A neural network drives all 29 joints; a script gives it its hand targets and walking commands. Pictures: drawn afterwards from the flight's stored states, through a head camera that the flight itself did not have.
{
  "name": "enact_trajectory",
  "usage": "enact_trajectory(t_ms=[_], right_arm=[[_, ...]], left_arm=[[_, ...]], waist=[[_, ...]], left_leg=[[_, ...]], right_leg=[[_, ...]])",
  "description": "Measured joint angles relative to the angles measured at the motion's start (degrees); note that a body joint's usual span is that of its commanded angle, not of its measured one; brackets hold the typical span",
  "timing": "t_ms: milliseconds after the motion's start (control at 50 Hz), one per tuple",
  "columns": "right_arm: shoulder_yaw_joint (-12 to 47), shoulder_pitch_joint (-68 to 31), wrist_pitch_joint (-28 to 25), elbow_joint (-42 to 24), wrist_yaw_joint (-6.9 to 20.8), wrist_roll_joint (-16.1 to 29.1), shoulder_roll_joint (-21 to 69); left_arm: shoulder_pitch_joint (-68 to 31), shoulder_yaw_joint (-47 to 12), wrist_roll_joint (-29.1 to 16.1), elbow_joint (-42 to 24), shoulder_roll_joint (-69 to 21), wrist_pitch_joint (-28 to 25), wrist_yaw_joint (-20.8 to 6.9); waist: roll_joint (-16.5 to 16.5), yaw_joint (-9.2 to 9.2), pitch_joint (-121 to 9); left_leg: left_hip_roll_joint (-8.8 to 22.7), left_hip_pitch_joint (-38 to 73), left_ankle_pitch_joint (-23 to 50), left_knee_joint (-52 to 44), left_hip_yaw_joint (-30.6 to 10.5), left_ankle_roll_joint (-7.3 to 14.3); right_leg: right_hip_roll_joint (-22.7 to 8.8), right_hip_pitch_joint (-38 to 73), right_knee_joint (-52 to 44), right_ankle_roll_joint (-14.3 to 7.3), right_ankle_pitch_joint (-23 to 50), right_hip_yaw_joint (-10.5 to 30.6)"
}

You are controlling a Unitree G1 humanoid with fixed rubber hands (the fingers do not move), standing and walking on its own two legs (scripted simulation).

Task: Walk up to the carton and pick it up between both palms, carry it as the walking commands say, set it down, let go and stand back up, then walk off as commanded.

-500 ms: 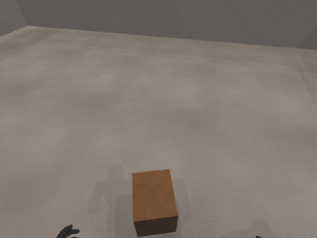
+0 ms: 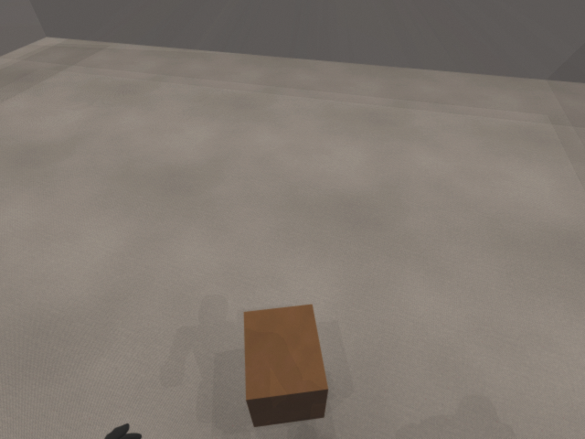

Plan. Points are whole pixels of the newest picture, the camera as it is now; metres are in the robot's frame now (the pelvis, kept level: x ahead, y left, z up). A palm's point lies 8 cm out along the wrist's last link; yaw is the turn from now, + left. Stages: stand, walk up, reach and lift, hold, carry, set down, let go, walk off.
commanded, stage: walk off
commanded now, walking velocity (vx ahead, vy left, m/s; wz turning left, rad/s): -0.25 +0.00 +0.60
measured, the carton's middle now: (283, 364) +0.52 +0.06 -0.65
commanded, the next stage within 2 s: none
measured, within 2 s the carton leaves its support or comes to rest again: neither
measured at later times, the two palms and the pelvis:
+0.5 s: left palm out of the picture -0.05 +0.32 -0.13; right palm out of the picture +0.02 -0.21 -0.11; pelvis -0.08 +0.04 +0.00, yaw +11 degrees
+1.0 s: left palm out of the picture -0.21 +0.26 -0.10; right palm out of the picture -0.06 -0.26 -0.14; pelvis -0.21 -0.04 +0.00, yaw +20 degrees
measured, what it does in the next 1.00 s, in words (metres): walks backwards, turning left: left foot, then right foot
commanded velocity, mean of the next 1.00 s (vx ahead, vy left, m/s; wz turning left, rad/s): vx -0.25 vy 0.00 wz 0.60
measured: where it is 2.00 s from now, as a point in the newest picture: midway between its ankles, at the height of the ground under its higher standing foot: outside the picture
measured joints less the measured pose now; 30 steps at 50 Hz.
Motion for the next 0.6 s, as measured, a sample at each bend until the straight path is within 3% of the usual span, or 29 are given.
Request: enact_trajectory(t_ms=[180, 260, 300, 340, 360, 380, 420, 460, 600], right_arm=[[0.0, -0.01, 5.32, -0.01, 0.44, 0.0, 0.01], [-0.01, 0.0, 5.85, 0.0, 0.51, 0.0, 0.02], [-0.01, 0.02, 6.04, -0.02, 0.51, 0.0, -0.01], [0.01, 0.12, 5.96, -0.09, 0.53, 0.01, -0.06], [0.0, 0.14, 5.6, -0.14, 0.54, 0.01, -0.14], [0.0, 0.05, 5.18, -0.07, 0.53, 0.01, -0.1], [0.0, -0.23, 4.81, -0.02, 0.8, 0.01, 0.28], [-0.01, -0.18, 4.99, 0.16, 0.64, 0.0, 0.3], [0.0, -0.24, 4.24, -0.47, 0.3, 0.0, 0.32]], left_arm=[[-0.05, -1.0, 0.0, 0.01, -0.1, 3.05, 0.69], [-0.08, -0.99, 0.0, 0.01, -0.34, 3.96, 1.59], [-0.11, -1.0, 0.0, -0.02, -0.54, 4.05, 2.19], [-0.86, -0.85, 0.0, -0.03, -0.56, 4.41, 2.47], [-1.26, -0.67, 0.0, -0.2, -0.59, 4.43, 2.52], [-1.9, -0.65, 0.0, -0.17, -0.7, 4.5, 2.52], [-2.43, -0.62, 0.0, -0.09, -0.79, 5.26, 2.57], [-1.56, -0.61, 0.0, 0.04, -0.88, 6.25, 2.57], [-1.43, 1.34, 0.02, 0.17, -0.79, 7.01, 2.47]], waist=[[0.02, 0.05, 3.97], [-0.23, 0.1, 5.14], [-0.23, 0.01, 4.43], [-0.14, -0.11, 3.73], [0.05, -0.16, 3.66], [0.25, -0.1, 3.92], [-0.6, -0.09, 6.32], [-0.5, -0.07, 6.79], [0.63, -0.02, 6.76]], left_leg=[[0.31, -2.63, 0.69, 3.41, -1.75, 0.0], [0.38, -7.79, -9.47, 23.94, -1.68, -0.03], [1.06, -7.96, -11.74, 27.39, -1.83, -0.03], [2.89, -6.08, -11.19, 20.48, -2.01, -0.04], [4.01, -4.21, -5.43, 13.47, -2.18, -0.04], [3.93, -3.88, -7.72, 10.78, -2.68, -0.01], [2.28, -4.61, -9.54, 11.44, -3.03, 0.65], [1.51, -4.65, -6.96, 9.44, -3.15, 1.7], [1.31, -4.74, 2.2, -1.02, -4.48, 2.31]], right_leg=[[0.0, -0.37, 0.01, 0.05, 1.14, -2.44], [-0.88, -0.64, 0.02, 0.05, 1.61, -5.12], [-1.49, -1.89, -0.01, 0.07, 2.0, -6.16], [-1.98, -3.92, 0.26, 0.72, 2.49, -7.51], [-2.03, -5.69, 2.08, 0.89, 1.99, -8.17], [-2.0, -8.39, 6.51, 0.91, -2.73, -8.33], [-2.04, -11.8, 17.07, 0.89, -9.71, -5.71], [-2.01, -14.18, 24.77, 0.9, -10.69, -4.64], [-2.03, -14.8, 30.09, 0.9, -10.76, -4.11]])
